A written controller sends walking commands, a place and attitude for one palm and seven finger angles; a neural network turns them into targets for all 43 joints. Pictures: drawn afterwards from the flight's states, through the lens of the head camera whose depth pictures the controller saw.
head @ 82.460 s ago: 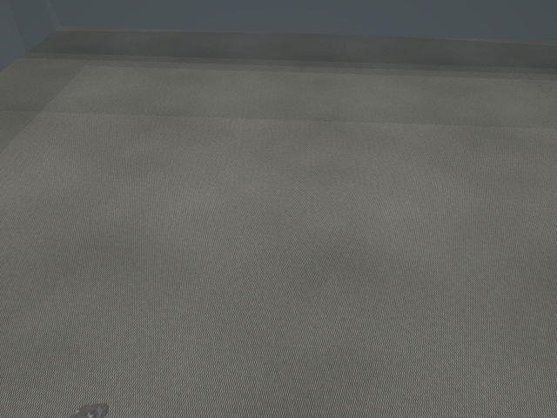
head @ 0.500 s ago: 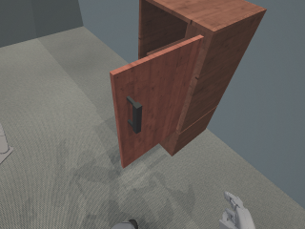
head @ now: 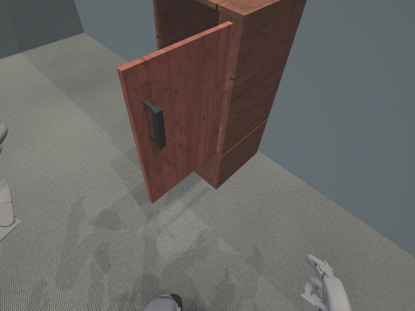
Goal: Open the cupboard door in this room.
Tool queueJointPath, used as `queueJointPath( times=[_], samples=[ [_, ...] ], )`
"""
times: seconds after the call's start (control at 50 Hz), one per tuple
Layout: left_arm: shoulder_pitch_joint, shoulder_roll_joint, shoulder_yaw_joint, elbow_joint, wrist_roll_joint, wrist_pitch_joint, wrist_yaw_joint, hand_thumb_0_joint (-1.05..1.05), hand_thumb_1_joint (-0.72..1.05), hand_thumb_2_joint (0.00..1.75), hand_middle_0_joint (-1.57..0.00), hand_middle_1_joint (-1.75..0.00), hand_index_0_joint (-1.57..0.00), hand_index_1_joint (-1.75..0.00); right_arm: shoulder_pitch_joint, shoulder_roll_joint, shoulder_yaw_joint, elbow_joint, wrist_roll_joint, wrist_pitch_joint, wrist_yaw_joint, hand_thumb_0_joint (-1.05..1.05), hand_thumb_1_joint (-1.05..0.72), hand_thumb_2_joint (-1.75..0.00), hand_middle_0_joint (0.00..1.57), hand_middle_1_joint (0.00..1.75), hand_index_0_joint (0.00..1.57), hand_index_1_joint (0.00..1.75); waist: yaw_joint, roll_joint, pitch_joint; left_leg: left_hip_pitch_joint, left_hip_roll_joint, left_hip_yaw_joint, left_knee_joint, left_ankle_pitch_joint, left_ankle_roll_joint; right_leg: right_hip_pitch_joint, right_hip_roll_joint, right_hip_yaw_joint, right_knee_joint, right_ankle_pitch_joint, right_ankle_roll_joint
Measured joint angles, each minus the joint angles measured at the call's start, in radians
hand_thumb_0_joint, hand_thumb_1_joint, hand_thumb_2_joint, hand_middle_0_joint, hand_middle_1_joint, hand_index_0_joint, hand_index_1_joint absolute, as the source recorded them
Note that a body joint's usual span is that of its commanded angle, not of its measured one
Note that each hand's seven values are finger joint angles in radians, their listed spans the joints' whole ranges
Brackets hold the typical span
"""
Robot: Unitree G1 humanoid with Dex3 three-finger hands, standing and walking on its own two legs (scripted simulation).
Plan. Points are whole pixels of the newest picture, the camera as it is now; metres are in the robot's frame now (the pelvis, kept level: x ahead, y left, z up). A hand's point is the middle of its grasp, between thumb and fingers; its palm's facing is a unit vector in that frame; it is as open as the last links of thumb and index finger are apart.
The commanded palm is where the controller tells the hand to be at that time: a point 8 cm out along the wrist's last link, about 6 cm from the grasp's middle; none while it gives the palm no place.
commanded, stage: stop stepping back and stand still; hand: left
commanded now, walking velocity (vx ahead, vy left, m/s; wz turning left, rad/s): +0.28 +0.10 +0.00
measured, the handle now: (154, 125) +0.56 +0.16 -0.01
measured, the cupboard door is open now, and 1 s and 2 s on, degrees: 90 90 90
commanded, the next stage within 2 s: let the arm hang, fingers relaxed in 0.50 s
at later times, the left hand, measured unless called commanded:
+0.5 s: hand out of the picture +0.15 +0.28 +0.17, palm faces +0.48 -0.75 -0.46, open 7.4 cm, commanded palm +0.10 +0.31 +0.18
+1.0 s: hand out of the picture -0.03 +0.21 -0.17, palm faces +0.13 -0.97 -0.20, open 6.9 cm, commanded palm none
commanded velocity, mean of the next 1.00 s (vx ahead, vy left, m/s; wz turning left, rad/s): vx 0.06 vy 0.00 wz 0.00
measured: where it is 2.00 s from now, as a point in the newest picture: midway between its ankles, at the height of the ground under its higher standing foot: outside the picture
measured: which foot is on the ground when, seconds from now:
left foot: up 0.00-0.18, down 0.20-1.00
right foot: down 0.00-1.00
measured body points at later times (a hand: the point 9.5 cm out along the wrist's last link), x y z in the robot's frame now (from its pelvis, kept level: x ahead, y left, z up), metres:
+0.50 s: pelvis -0.03 +0.01 +0.00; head -0.04 +0.01 +0.45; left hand +0.12 +0.32 +0.20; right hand +0.13 -0.20 -0.09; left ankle -0.03 +0.15 -0.73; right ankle +0.00 -0.09 -0.73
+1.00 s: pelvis -0.04 +0.02 +0.01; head -0.01 +0.04 +0.45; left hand -0.04 +0.26 -0.15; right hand +0.00 -0.21 -0.14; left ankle -0.03 +0.15 -0.73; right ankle +0.00 -0.09 -0.73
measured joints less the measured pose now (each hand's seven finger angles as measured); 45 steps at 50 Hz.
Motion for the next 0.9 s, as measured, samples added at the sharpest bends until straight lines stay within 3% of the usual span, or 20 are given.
queueJointPath(
  times=[0.04,0.08,0.12,0.2,0.22,0.28,0.4,0.6,0.64,0.7,0.74,0.8,0.86,0.9],
  samples=[
    [-0.008,-0.025,-0.013,0.022,0.011,-0.007,0.000,0.02,0.88,0.90,-0.22,-0.30,-0.21,-0.31,0.014,-0.015,-0.010,0.047,-0.001,0.015,-0.006,0.01,-0.90,-0.90,0.21,0.30,0.20,0.30,0.027,0.000,-0.014,-0.055,-0.013,-0.012,0.247,-0.072,-0.015,-0.020,-0.010,0.005,0.014,0.078,-0.003],
    [-0.045,-0.063,-0.031,0.077,0.022,-0.010,0.005,0.02,0.88,0.90,-0.22,-0.30,-0.21,-0.31,0.047,-0.022,-0.014,0.091,0.004,0.023,-0.018,0.01,-0.90,-0.90,0.21,0.30,0.20,0.30,0.044,-0.008,-0.048,-0.035,-0.008,0.004,0.347,-0.093,-0.014,-0.016,-0.026,0.008,0.000,0.082,0.006],
    [-0.093,-0.104,-0.045,0.147,0.033,-0.012,0.015,0.01,0.88,0.90,-0.22,-0.30,-0.21,-0.31,0.081,-0.029,-0.012,0.119,0.008,0.015,-0.032,0.01,-0.90,-0.90,0.21,0.30,0.20,0.30,0.047,-0.013,-0.078,0.047,0.008,0.021,0.283,-0.116,0.002,-0.009,-0.041,0.003,-0.016,0.087,0.013],
    [-0.167,-0.176,-0.083,0.213,0.049,-0.001,0.029,0.02,0.88,0.90,-0.22,-0.30,-0.21,-0.30,0.121,-0.061,-0.019,0.128,0.007,-0.025,-0.043,0.01,-0.90,-0.90,0.21,0.30,0.20,0.30,0.031,0.024,-0.099,0.261,0.047,0.015,-0.010,-0.133,0.043,-0.022,-0.045,-0.037,0.010,0.077,0.025],
    [-0.179,-0.182,-0.090,0.212,0.050,-0.002,0.029,0.02,0.88,0.90,-0.21,-0.30,-0.21,-0.30,0.114,-0.062,-0.023,0.131,0.007,-0.031,-0.043,0.01,-0.90,-0.90,0.21,0.30,0.20,0.30,0.023,0.026,-0.087,0.274,0.046,0.010,-0.044,-0.090,0.025,-0.028,-0.051,-0.046,0.027,0.070,0.029],
    [-0.164,-0.165,-0.081,0.184,0.050,-0.008,0.023,0.02,0.89,0.90,-0.21,-0.30,-0.21,-0.30,0.079,-0.041,-0.014,0.119,0.010,-0.037,-0.033,0.01,-0.90,-0.90,0.20,0.30,0.20,0.30,0.024,-0.001,-0.045,0.290,0.033,0.032,-0.040,-0.060,-0.008,-0.026,-0.066,-0.023,0.046,0.075,0.038],
    [-0.124,-0.102,-0.048,0.147,0.047,-0.034,0.017,0.02,0.89,0.90,-0.21,-0.30,-0.21,-0.30,0.054,0.015,0.017,0.073,0.015,-0.060,-0.011,0.01,-0.90,-0.90,0.20,0.30,0.20,0.30,0.016,0.012,-0.032,0.280,0.046,0.033,-0.014,-0.070,-0.010,-0.023,-0.053,-0.023,0.040,0.086,0.037],
    [-0.151,-0.162,-0.087,0.190,0.032,-0.014,0.006,0.02,0.89,0.90,-0.21,-0.30,-0.21,-0.30,0.022,0.009,0.026,0.089,0.011,-0.029,-0.002,0.01,-0.90,-0.90,0.21,0.30,0.21,0.30,0.036,0.040,-0.025,0.263,0.051,0.028,0.011,-0.086,-0.009,-0.022,-0.048,-0.025,0.028,0.088,0.039],
    [-0.216,-0.157,-0.147,0.327,0.068,-0.010,-0.040,0.01,0.89,0.90,-0.21,-0.30,-0.20,-0.30,0.016,-0.019,0.003,0.129,0.009,-0.039,0.036,0.01,-0.90,-0.90,0.21,0.30,0.21,0.30,0.040,0.051,-0.044,0.229,0.033,0.019,0.024,-0.085,0.000,-0.057,-0.067,-0.033,0.058,0.081,0.047],
    [-0.353,-0.196,-0.271,0.694,0.091,0.105,-0.103,0.01,0.89,0.90,-0.20,-0.30,-0.20,-0.30,-0.022,-0.064,-0.013,0.199,-0.003,0.022,0.060,0.01,-0.90,-0.90,0.21,0.30,0.21,0.30,0.042,0.078,-0.056,0.191,0.007,0.017,0.058,-0.095,0.015,-0.102,-0.095,-0.032,0.117,0.050,0.058],
    [-0.412,-0.239,-0.337,0.944,0.099,0.171,-0.125,0.01,0.90,0.90,-0.20,-0.30,-0.19,-0.30,-0.042,-0.073,-0.012,0.233,-0.009,0.056,0.063,0.01,-0.90,-0.90,0.21,0.30,0.20,0.30,0.031,0.087,-0.047,0.187,0.004,0.016,0.069,-0.099,0.017,-0.105,-0.099,-0.033,0.127,0.046,0.063],
    [-0.442,-0.300,-0.419,1.236,0.099,0.219,-0.142,0.01,0.90,0.90,-0.20,-0.29,-0.19,-0.30,-0.044,-0.056,-0.009,0.268,-0.011,0.089,0.063,0.01,-0.90,-0.90,0.21,0.30,0.20,0.30,0.008,0.058,-0.016,0.203,0.000,0.015,0.059,-0.093,0.012,-0.092,-0.101,-0.034,0.125,0.046,0.055],
    [-0.437,-0.365,-0.474,1.443,0.090,0.234,-0.149,0.01,0.91,0.90,-0.20,-0.29,-0.19,-0.30,-0.021,-0.030,-0.001,0.318,-0.013,0.106,0.058,0.00,-0.90,-0.90,0.20,0.30,0.20,0.30,0.001,0.017,0.016,0.230,0.003,0.012,0.030,-0.080,0.010,-0.063,-0.098,-0.038,0.095,0.059,0.055],
    [-0.436,-0.378,-0.442,1.519,0.073,0.220,-0.121,-0.01,0.97,0.90,-0.21,-0.30,-0.20,-0.30,0.007,-0.010,0.005,0.362,-0.012,0.113,0.052,0.00,-0.90,-0.90,0.20,0.30,0.20,0.30,0.012,0.003,0.029,0.241,0.011,-0.001,0.009,-0.068,0.008,-0.038,-0.088,-0.052,0.053,0.079,0.055]
  ],
)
